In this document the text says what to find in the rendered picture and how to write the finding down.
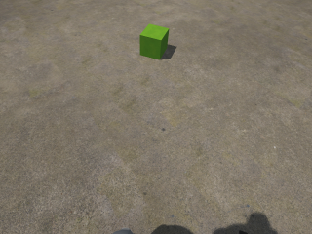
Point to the carton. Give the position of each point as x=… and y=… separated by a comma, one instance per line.
x=153, y=41

